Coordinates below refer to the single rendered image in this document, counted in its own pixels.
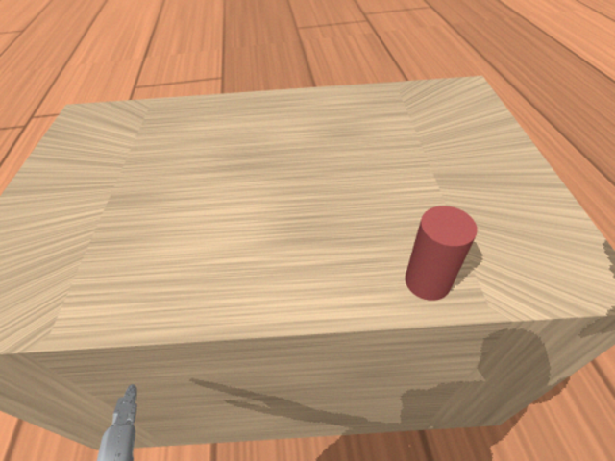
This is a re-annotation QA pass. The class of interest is left robot hand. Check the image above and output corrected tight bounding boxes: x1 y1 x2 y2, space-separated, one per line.
97 384 137 461

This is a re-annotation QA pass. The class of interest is can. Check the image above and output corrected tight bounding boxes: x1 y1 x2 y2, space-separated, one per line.
406 206 478 301

